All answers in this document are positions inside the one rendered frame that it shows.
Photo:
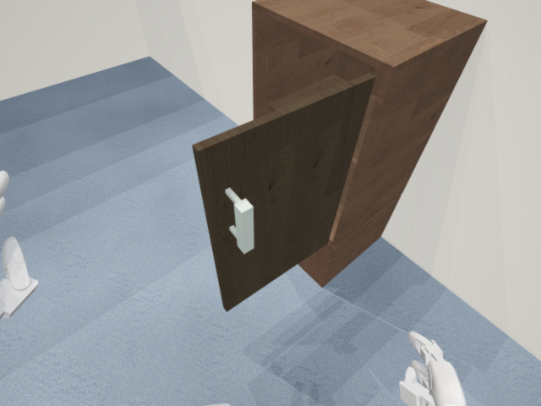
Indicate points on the left robot hand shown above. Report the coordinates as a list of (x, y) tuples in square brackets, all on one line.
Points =
[(17, 287)]

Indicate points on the right robot hand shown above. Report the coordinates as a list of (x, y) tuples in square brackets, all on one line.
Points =
[(441, 386)]

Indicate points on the handle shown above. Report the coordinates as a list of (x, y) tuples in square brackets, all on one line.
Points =
[(244, 219)]

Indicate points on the cupboard door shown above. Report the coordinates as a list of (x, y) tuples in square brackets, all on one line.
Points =
[(291, 165)]

